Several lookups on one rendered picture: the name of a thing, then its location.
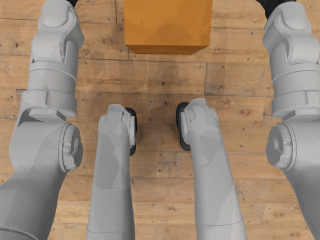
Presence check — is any robot right upper arm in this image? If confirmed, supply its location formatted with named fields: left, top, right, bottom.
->
left=265, top=121, right=320, bottom=240

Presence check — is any left robot forearm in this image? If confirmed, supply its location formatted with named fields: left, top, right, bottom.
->
left=9, top=0, right=85, bottom=168

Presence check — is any robot right foot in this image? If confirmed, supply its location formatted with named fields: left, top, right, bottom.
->
left=176, top=102, right=191, bottom=151

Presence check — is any robot left upper arm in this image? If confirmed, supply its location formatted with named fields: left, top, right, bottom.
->
left=0, top=121, right=83, bottom=240

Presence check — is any right robot forearm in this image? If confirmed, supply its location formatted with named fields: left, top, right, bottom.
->
left=262, top=1, right=320, bottom=122

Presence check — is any left robot thigh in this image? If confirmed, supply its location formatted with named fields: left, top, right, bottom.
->
left=86, top=111, right=136, bottom=240

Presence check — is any carton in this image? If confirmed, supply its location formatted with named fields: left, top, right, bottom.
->
left=123, top=0, right=213, bottom=55

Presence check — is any right robot hand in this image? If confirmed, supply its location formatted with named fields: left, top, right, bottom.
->
left=256, top=0, right=297, bottom=20

